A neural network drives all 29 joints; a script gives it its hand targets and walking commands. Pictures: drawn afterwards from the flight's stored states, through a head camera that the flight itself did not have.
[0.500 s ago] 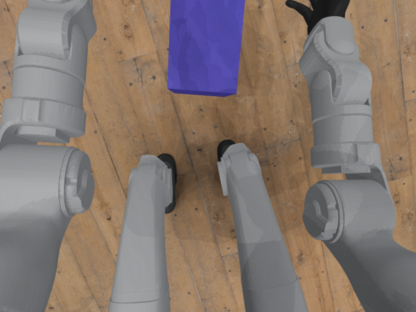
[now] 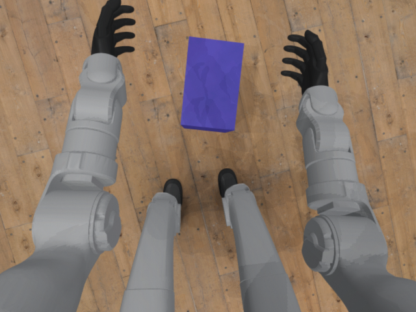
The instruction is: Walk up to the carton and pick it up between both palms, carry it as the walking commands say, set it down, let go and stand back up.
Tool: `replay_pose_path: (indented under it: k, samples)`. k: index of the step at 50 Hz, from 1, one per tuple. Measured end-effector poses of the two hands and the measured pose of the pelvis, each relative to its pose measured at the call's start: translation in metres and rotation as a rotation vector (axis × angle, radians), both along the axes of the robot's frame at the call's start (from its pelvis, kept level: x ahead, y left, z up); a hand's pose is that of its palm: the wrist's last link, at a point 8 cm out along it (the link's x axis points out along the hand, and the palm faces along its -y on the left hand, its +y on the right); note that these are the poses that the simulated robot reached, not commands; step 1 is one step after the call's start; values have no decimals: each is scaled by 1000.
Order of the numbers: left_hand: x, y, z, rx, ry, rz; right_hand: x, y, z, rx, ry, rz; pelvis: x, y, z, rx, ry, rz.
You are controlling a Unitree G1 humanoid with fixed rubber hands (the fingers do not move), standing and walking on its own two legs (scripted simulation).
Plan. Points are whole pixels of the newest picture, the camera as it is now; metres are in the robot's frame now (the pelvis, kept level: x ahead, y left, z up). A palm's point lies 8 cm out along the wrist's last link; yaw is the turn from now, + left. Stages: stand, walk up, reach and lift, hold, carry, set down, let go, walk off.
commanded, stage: let go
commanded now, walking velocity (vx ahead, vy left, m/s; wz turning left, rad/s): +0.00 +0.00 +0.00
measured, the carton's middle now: (209, 91) +0.53 -0.07 -0.57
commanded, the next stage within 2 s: stand in 1.22 s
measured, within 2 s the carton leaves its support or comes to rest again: neither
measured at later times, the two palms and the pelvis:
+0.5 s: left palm (39, 153) +0.37 +0.17 -0.01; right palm (389, 175) +0.31 -0.24 -0.01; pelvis +0.08 -0.02 +0.08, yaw +0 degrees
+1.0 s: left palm out of the picture +0.25 +0.24 +0.02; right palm (395, 212) +0.27 -0.23 +0.02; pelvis +0.11 +0.00 +0.09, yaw +0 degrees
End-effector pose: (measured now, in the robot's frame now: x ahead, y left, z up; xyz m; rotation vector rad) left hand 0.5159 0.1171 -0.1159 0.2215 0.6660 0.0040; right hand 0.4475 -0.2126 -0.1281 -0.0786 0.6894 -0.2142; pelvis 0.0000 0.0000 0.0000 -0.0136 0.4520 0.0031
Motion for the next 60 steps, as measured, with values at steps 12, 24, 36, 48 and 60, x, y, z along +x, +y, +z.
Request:
replay_pose_path:
  k: [12, 24, 36, 48, 60]
  samples:
    - [-95, 19, 31, 9, 104, 58, -86, -32, 52, -9, 113, 74, 45, -12, 37, 26, -59, -15]
    - [-139, 54, 105, -2, 63, 63, -136, -33, 118, 7, 98, 106, 81, -18, 75, 23, -190, -12]
    - [-226, 94, 128, 13, 132, 79, -192, -26, 142, 3, 145, 141, 101, -10, 93, 15, -378, -9]
    - [-266, 117, 134, -28, 152, 130, -182, -15, 150, -19, 145, 196, 106, -2, 92, 7, -523, 4]
    - [-257, 110, 137, 16, 125, 114, -184, -22, 141, -9, 175, 118, 109, -5, 89, 8, -526, -23]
